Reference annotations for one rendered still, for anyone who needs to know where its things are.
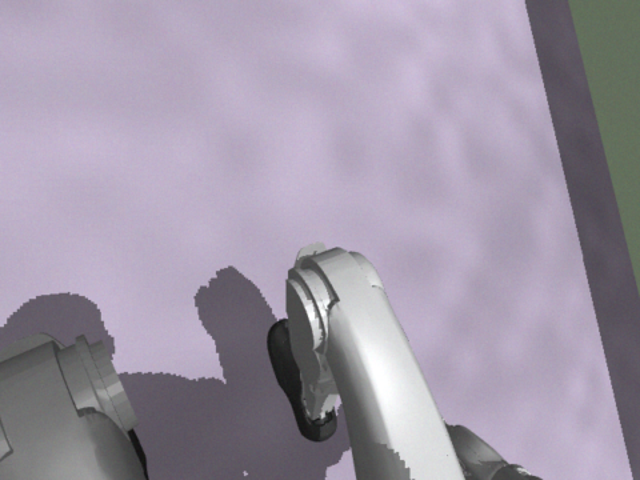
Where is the right robot foot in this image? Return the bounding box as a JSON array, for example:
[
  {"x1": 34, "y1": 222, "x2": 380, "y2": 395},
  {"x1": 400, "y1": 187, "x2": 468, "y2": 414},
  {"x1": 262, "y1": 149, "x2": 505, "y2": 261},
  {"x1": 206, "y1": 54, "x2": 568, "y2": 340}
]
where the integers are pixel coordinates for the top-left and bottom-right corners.
[{"x1": 267, "y1": 319, "x2": 337, "y2": 442}]

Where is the right robot hand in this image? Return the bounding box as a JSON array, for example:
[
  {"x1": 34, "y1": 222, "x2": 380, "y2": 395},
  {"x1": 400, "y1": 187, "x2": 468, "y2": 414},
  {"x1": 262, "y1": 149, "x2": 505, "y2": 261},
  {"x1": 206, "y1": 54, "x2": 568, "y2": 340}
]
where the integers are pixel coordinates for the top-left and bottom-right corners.
[{"x1": 442, "y1": 417, "x2": 509, "y2": 480}]

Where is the left robot foot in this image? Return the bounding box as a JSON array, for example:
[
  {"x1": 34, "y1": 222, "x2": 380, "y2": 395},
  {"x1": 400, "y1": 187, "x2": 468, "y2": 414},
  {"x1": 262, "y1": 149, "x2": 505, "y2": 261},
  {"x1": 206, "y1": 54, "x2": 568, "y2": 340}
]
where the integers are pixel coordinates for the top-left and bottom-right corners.
[{"x1": 128, "y1": 429, "x2": 149, "y2": 480}]

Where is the right robot arm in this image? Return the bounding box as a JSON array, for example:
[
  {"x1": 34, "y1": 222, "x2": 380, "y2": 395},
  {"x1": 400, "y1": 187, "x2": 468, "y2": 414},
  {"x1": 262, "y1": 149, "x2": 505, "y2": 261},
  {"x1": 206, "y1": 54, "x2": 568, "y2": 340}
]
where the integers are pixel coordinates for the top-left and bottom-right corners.
[{"x1": 491, "y1": 464, "x2": 543, "y2": 480}]

